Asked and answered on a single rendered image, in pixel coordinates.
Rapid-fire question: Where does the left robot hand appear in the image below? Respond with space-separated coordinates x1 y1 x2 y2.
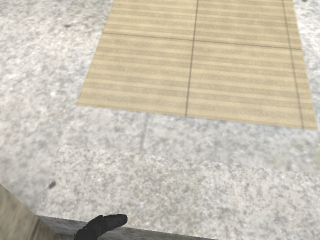
74 214 128 240

